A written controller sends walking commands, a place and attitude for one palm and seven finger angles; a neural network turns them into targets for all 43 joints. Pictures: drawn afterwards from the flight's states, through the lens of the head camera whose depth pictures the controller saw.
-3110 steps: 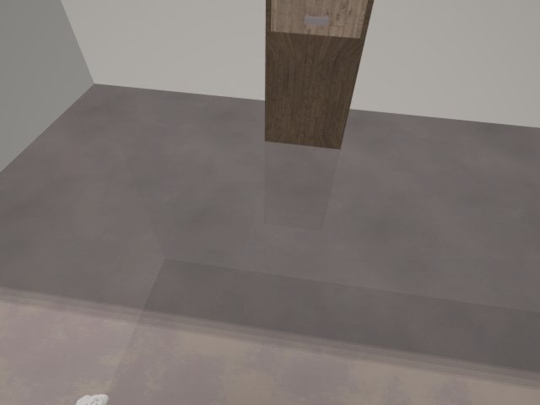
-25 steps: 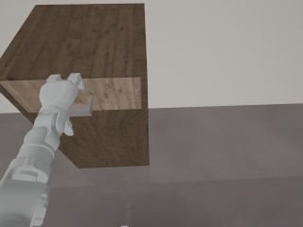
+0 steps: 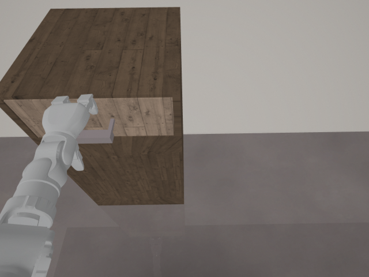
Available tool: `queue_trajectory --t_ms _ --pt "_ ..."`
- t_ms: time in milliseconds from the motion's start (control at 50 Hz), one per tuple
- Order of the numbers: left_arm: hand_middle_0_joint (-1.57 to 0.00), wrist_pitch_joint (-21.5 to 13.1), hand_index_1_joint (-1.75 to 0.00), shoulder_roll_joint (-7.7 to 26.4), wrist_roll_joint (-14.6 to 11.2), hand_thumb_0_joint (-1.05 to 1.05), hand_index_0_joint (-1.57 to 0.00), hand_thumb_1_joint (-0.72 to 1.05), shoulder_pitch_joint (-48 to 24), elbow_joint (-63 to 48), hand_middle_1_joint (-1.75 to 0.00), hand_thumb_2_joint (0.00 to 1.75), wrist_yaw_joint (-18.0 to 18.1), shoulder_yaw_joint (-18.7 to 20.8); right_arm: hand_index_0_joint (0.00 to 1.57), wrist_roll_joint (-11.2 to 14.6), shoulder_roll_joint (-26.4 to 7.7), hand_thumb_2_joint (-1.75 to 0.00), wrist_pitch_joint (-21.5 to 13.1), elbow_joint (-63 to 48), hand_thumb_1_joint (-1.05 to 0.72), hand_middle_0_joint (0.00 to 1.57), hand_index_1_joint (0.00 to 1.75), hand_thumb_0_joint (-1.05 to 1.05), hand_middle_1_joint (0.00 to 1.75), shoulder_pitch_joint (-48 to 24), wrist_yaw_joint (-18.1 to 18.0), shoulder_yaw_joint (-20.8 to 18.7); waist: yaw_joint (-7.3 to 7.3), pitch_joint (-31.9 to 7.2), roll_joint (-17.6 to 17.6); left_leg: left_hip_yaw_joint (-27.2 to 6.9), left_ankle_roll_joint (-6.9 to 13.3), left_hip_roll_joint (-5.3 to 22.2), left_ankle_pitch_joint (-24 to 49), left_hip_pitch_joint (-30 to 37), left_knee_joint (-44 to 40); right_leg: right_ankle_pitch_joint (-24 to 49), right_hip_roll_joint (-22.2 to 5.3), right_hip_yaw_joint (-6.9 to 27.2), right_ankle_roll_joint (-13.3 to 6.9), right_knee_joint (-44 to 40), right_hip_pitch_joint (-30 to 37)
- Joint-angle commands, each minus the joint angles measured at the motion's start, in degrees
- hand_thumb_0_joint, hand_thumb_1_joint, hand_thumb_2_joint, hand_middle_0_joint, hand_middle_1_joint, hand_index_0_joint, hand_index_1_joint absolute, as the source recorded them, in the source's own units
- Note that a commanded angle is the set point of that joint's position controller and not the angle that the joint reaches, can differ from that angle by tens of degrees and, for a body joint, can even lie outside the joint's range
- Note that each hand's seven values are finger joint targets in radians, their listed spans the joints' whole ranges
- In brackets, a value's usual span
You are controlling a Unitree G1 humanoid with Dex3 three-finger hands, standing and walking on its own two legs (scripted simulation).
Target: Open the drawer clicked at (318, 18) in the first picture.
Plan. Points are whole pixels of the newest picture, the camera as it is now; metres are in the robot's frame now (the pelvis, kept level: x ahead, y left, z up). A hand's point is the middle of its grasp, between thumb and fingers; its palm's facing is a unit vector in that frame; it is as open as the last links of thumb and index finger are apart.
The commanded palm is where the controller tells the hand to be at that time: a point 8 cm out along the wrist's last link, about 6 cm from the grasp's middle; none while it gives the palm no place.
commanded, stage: re-aim the fingers above the handle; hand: left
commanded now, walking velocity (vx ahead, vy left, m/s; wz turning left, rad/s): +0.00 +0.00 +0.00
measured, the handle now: (94, 129) +0.48 +0.25 -0.02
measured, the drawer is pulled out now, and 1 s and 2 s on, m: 0.00 0.00 0.00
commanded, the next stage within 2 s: lower the fingers behind the handle in 0.24 s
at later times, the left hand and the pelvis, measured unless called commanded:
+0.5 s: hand (79, 137) +0.42 +0.26 +0.04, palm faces -0.07 -0.03 -1.00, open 13.8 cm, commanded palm +0.40 +0.26 +0.09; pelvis +0.00 +0.00 +0.00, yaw +0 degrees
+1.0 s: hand (91, 143) +0.43 +0.24 +0.00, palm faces -0.07 -0.02 -1.00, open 13.8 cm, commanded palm +0.41 +0.25 +0.06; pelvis -0.01 +0.01 -0.01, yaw -1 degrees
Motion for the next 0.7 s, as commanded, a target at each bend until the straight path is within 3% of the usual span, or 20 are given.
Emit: queue_trajectory --t_ms 0,40,60,100,200,220,280,320,360,440,480,500,580,600,640,680 --pt "-0.30 -1.2 -1.20 10.9 -1.8 0.00 -0.30 -0.50 -21.5 -11.5 -1.20 0.30 -0.3 1.9 0.20 -0.1 -8.6 -0.90 -1.1 -4.6 -0.90 0.20 0.30 0.00 0.30 4.2 -1.1 -2.5 -1.49 -19.0 -1.1 1.4 2.5 -2.9 21.8 15.1 -2.7 22.7 1.9 -0.9 -1.3 -4.6 7.4" --pt "-0.30 -2.0 -1.20 11.3 -1.6 0.00 -0.30 -0.50 -21.4 -11.5 -1.20 0.30 -0.4 2.4 0.20 -0.3 -8.5 -0.90 -1.0 -4.5 -0.90 0.20 0.30 0.00 0.30 4.3 -1.1 -2.5 -1.07 -18.1 -1.2 1.3 2.4 -3.0 21.6 14.9 -2.8 21.9 2.0 -1.1 -1.5 -4.5 6.8" --pt "-0.30 -2.7 -1.20 12.4 -1.2 0.00 -0.30 -0.50 -23.2 -12.8 -1.20 0.30 -0.1 3.3 0.20 -0.2 -8.5 -0.90 -0.9 -4.5 -0.90 0.20 0.30 0.00 0.30 4.3 -1.0 -2.4 -1.12 -18.4 -0.7 1.3 2.4 -3.0 21.3 14.8 -2.9 21.7 1.9 -0.8 -1.3 -4.6 6.3" --pt "-0.30 -3.4 -1.20 15.9 -0.9 0.00 -0.30 -0.50 -21.8 -12.3 -1.20 0.30 0.8 6.9 0.20 -0.4 -8.5 -0.90 -0.8 -4.4 -0.90 0.20 0.30 0.00 0.30 4.6 -1.0 -2.5 0.21 -20.0 0.5 1.3 2.3 -3.1 22.7 14.3 -2.4 23.2 1.9 -0.7 -1.7 -3.6 8.0" --pt "-0.30 -2.1 -1.20 18.3 0.1 0.00 -0.30 -0.50 -20.9 -10.2 -1.20 0.30 3.8 9.4 0.20 -0.5 -8.6 -0.90 -0.7 -4.5 -0.90 0.20 0.30 0.00 0.30 4.2 -0.6 -2.4 0.89 -20.1 -0.1 1.7 2.1 -3.0 22.3 11.7 -2.4 23.2 1.9 -0.8 -1.6 -2.8 8.8" --pt "-0.30 -2.1 -1.20 19.1 0.6 0.00 -0.30 -0.50 -21.1 -11.9 -1.20 0.30 4.1 10.2 0.20 -0.4 -8.4 -0.90 -0.7 -4.7 -0.90 0.20 0.30 0.00 0.30 4.1 -0.6 -2.5 1.56 -22.3 1.1 1.9 2.1 -3.0 23.6 12.5 -2.4 24.3 2.0 -0.6 -1.5 -2.5 9.3" --pt "-0.30 -0.8 -1.20 15.5 0.0 0.00 -0.30 -0.50 -21.0 -10.4 -1.20 0.30 3.6 7.0 0.20 -0.2 -8.5 -0.90 -0.8 -4.6 -0.90 0.20 0.30 0.00 0.30 4.4 -0.5 -2.6 -0.17 -21.4 -0.5 1.9 2.2 -2.8 23.3 13.2 -2.4 24.1 2.2 -0.7 -1.3 -3.4 8.9" --pt "-0.30 -1.0 -1.20 16.6 -0.1 0.00 -0.30 -0.50 -21.5 -11.0 -1.20 0.30 2.7 7.2 0.20 0.0 -8.8 -0.90 -0.9 -4.5 -0.90 0.20 0.30 0.00 0.30 4.6 -0.7 -2.7 -0.11 -22.0 -1.1 1.8 2.4 -2.7 22.6 13.7 -2.5 23.6 2.2 -0.6 -1.2 -3.5 8.8" --pt "-0.30 -1.7 -1.20 12.5 -0.7 0.00 -0.30 -0.50 -21.4 -12.1 -1.20 0.30 1.6 3.8 0.20 -0.2 -8.6 -0.90 -1.1 -4.4 -0.90 0.20 0.30 0.00 0.30 4.8 -0.8 -2.9 -0.90 -21.2 -0.4 1.6 2.4 -2.7 23.4 14.9 -2.4 23.6 2.2 -0.9 -1.3 -3.7 7.3" --pt "-0.30 -3.8 -1.20 11.1 -1.4 0.00 -0.30 -0.50 -18.1 -13.1 -1.20 0.30 1.0 3.7 0.20 -0.6 -8.5 -0.90 -0.9 -4.1 -0.90 0.20 0.30 0.00 0.30 4.8 -0.6 -3.2 -0.53 -19.6 0.6 1.2 2.2 -2.6 24.7 15.6 -1.8 22.9 2.4 -1.2 -1.7 -3.3 5.5" --pt "-0.30 -4.5 -1.20 12.7 -0.6 0.00 -0.30 -0.50 -20.1 -12.1 -1.20 0.30 2.0 5.0 0.20 -0.6 -8.5 -0.90 -0.7 -3.5 -0.90 0.20 0.30 0.00 0.30 5.1 -0.6 -3.0 -0.83 -18.5 -0.8 1.0 2.1 -2.5 22.7 14.0 -1.9 20.9 2.3 -1.2 -1.6 -3.3 4.4" --pt "-0.30 -4.5 -1.20 13.1 -0.3 0.00 -0.30 -0.50 -19.8 -11.9 -1.20 0.30 2.7 5.5 0.20 -0.6 -8.6 -0.90 -0.8 -3.7 -0.90 0.20 0.30 0.00 0.30 5.0 -0.5 -3.0 -0.53 -17.6 0.5 0.8 2.0 -2.5 21.6 13.5 -1.8 19.5 2.4 -1.4 -1.9 -2.8 3.3" --pt "-0.30 -4.1 -1.20 14.6 1.3 0.00 -0.30 -0.50 -23.1 -11.9 -1.20 0.30 6.2 7.0 0.20 -0.9 -8.5 -0.90 -0.9 -3.4 -0.90 0.20 0.30 0.00 0.30 5.2 -0.3 -3.0 -0.25 -20.8 1.3 0.6 1.8 -2.6 21.2 12.8 -1.0 18.3 2.5 -1.4 -2.0 -1.4 2.5" --pt "-0.30 -3.7 -1.20 14.7 1.4 0.00 -0.30 -0.50 -22.1 -11.7 -1.20 0.30 6.9 7.4 0.20 -0.9 -8.4 -0.90 -1.1 -3.5 -0.90 0.20 0.30 0.00 0.30 5.2 -0.1 -3.2 0.22 -21.5 3.0 0.5 1.6 -2.5 22.0 13.3 -0.5 18.6 2.6 -1.6 -2.2 -0.8 2.0" --pt "-0.30 -2.4 -1.20 11.8 1.3 0.00 -0.30 -0.50 -20.7 -10.6 -1.20 0.30 7.8 5.7 0.20 -1.0 -8.2 -0.90 -1.3 -3.6 -0.90 0.20 0.30 0.00 0.30 5.1 0.2 -3.3 0.03 -21.8 2.5 0.7 1.6 -2.3 23.0 13.7 -0.1 19.2 2.7 -1.8 -2.1 -0.6 1.7" --pt "-0.30 -1.0 -1.20 14.0 1.7 0.00 -0.30 -0.50 -21.6 -8.0 -1.20 0.30 8.2 7.1 0.20 -1.0 -8.7 -0.90 -1.1 -3.3 -0.90 0.20 0.30 0.00 0.30 5.3 0.1 -3.0 -0.37 -22.2 -0.2 0.6 1.7 -2.4 21.0 11.8 -0.2 18.4 2.6 -1.5 -1.8 -0.7 2.5"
